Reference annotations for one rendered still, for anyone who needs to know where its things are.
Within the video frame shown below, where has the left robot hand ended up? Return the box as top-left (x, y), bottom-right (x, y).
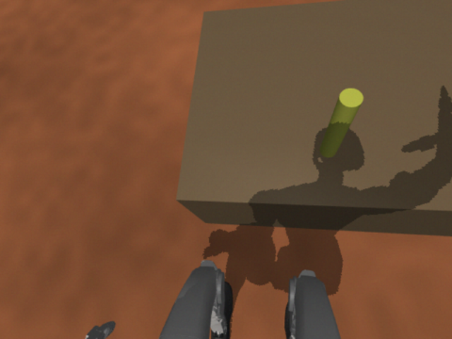
top-left (85, 321), bottom-right (115, 339)

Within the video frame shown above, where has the can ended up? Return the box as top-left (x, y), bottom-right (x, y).
top-left (320, 88), bottom-right (363, 157)

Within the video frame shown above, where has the left robot foot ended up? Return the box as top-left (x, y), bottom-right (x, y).
top-left (211, 282), bottom-right (233, 339)

